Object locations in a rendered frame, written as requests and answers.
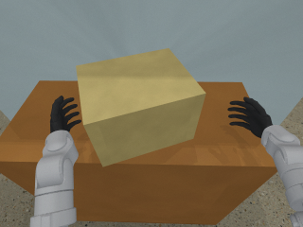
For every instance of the right robot upper arm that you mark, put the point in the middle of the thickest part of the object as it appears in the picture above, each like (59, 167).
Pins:
(297, 219)

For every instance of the right robot forearm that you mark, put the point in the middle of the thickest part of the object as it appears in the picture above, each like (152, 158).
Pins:
(285, 149)

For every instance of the carton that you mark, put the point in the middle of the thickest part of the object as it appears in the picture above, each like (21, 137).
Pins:
(138, 104)

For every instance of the left robot forearm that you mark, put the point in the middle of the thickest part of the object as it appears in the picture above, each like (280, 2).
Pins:
(54, 182)

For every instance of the right robot hand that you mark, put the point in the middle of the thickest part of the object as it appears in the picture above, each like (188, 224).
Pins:
(256, 119)

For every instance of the pedestal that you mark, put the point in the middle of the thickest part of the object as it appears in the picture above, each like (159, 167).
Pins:
(199, 181)

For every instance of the left robot hand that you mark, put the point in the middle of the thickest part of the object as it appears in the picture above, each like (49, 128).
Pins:
(58, 120)

